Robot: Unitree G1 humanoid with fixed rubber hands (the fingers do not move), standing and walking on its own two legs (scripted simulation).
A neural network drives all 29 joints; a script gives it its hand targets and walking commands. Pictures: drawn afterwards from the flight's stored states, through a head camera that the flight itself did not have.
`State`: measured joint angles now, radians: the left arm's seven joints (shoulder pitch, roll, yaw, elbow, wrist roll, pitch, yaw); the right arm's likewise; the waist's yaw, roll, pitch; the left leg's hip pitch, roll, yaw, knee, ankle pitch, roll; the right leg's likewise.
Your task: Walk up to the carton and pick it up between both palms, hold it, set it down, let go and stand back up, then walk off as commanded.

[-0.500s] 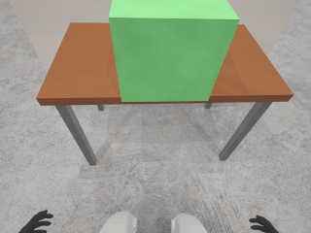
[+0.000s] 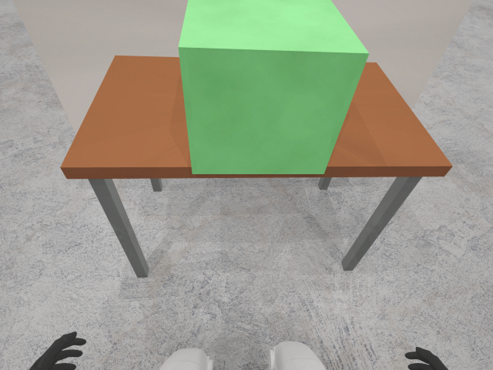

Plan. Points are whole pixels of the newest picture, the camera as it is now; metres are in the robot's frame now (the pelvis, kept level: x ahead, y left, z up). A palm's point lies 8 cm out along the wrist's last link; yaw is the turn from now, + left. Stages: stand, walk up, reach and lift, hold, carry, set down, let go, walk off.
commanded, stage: walk up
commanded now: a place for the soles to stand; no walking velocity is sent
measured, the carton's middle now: (259, 85) +0.68 -0.03 +0.11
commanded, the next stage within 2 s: none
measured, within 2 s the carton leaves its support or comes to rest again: neither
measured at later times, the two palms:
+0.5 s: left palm (80, 333) +0.17 +0.26 -0.04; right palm (467, 351) +0.16 -0.38 -0.07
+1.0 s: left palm (138, 293) +0.26 +0.20 -0.10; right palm (481, 297) +0.25 -0.44 -0.06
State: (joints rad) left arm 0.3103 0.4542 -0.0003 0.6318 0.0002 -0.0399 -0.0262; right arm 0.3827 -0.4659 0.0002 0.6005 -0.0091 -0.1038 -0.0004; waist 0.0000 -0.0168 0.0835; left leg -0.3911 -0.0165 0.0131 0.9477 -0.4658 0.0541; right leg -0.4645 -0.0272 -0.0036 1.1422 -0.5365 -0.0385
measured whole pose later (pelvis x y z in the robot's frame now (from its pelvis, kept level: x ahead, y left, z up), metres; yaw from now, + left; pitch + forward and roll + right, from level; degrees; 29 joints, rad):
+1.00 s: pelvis +0.16 -0.11 -0.01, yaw +0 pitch -2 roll +3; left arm 0.30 0.47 0.00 0.65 0.00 -0.04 -0.02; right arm 0.37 -0.50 0.00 0.60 0.00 -0.08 -0.03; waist 0.00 -0.10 0.11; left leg -0.54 -0.02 -0.08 1.12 -0.47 0.01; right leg -0.48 -0.05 -0.06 1.02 -0.51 -0.05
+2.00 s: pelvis +0.17 -0.06 -0.01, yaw +4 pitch -3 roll +0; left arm 0.23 0.45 0.00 0.65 0.00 -0.04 0.02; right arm 0.29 -0.45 0.00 0.60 0.00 -0.05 -0.03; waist 0.00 0.02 0.08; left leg -0.54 -0.05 -0.08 0.99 -0.40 0.00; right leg -0.47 -0.08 -0.07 1.01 -0.48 -0.01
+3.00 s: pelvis +0.17 -0.05 -0.01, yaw +4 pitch -3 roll -1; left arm 0.23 0.45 0.00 0.69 0.00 -0.05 0.01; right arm 0.28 -0.47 0.00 0.60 -0.01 -0.03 -0.03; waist 0.00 0.02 0.10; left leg -0.56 -0.06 -0.07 1.00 -0.37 0.02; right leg -0.47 -0.09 -0.07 1.01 -0.48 0.02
